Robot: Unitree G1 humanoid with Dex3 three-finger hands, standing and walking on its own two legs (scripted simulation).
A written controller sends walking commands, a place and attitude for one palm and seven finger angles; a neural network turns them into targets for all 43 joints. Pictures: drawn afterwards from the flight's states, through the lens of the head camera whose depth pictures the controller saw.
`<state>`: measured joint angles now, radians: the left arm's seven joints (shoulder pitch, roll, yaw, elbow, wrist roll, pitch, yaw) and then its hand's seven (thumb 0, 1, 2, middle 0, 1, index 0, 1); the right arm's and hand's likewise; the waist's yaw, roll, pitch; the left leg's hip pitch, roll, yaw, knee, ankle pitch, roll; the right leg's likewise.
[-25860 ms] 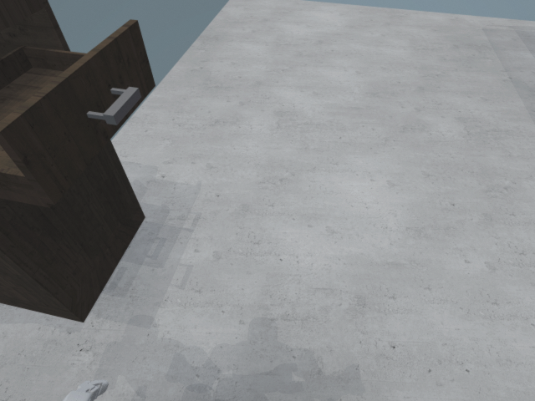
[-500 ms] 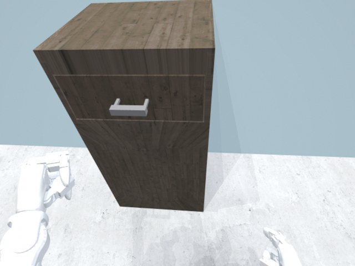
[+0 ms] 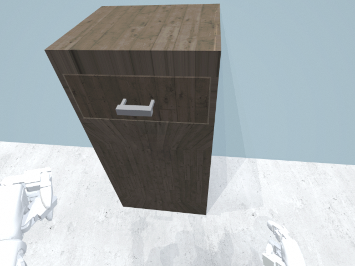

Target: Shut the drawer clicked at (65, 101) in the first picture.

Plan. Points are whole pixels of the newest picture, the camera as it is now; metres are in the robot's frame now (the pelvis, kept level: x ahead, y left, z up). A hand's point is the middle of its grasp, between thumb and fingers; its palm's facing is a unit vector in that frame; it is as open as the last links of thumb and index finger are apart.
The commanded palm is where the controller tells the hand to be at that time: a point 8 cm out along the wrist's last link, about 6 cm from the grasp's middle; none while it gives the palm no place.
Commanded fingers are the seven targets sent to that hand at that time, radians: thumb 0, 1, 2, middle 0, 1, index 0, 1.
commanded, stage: step back with the hand held close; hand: left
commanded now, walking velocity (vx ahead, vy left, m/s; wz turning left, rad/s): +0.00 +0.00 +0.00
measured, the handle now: (136, 106) +0.56 +0.21 +0.05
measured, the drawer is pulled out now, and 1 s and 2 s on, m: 0.00 0.00 0.00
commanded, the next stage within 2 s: stop stepping back and stand still in 1.50 s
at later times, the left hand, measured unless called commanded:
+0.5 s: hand (38, 205) +0.17 +0.26 +0.15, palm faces +0.25 -0.81 -0.53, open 3.3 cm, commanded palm +0.10 +0.30 +0.17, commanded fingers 0.00 0.90 0.90 -1.40 -1.60 -1.40 -1.60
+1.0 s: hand (0, 247) +0.10 +0.27 +0.15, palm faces +0.33 -0.80 -0.51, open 3.3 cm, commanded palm +0.03 +0.31 +0.17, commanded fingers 0.00 0.90 0.90 -1.40 -1.60 -1.40 -1.60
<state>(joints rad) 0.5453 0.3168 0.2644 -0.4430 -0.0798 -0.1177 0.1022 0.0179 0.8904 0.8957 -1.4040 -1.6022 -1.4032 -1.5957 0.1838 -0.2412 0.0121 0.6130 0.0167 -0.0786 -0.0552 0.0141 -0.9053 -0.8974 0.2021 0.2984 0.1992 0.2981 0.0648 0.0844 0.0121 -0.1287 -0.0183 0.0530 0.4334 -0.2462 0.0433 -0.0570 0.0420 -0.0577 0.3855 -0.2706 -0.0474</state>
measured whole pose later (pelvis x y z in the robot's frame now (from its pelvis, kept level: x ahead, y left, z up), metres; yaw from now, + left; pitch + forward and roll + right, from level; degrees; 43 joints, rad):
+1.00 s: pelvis -0.10 +0.03 -0.02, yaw +0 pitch +1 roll -2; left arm 0.60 0.41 0.42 -0.62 -0.03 -0.26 0.11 0.02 0.89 0.90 -1.40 -1.60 -1.40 -1.60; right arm 0.17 -0.21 0.00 0.55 0.00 -0.07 -0.05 0.01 -0.90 -0.90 0.21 0.30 0.20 0.30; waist 0.01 0.01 0.08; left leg -0.44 -0.03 0.07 0.57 -0.15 0.10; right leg -0.33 0.07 0.06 0.58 -0.26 0.00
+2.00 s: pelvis -0.25 +0.04 -0.01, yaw -5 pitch +0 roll +0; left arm 0.60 0.40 0.37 -0.56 -0.04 -0.20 0.14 0.02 0.89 0.90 -1.40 -1.60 -1.40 -1.60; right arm 0.27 -0.21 0.00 0.63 0.01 -0.13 -0.07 0.02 -0.91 -0.90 0.20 0.30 0.20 0.30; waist -0.04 -0.04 -0.01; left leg -0.33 -0.05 0.03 0.45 -0.12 0.05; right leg -0.14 0.00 0.01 0.49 -0.36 0.00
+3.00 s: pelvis -0.25 +0.03 +0.00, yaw -2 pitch -2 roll -1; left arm 0.45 0.18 0.00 1.19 0.01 0.03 0.02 0.01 0.91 0.90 -0.52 -0.67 -0.52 -0.67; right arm 0.31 -0.15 -0.01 1.11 -0.01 0.04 -0.03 0.01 -0.91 -0.90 0.20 0.30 0.20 0.30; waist 0.00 0.02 0.08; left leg -0.31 -0.05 -0.07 0.45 -0.11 0.03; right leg -0.08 0.04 -0.04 0.43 -0.32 -0.03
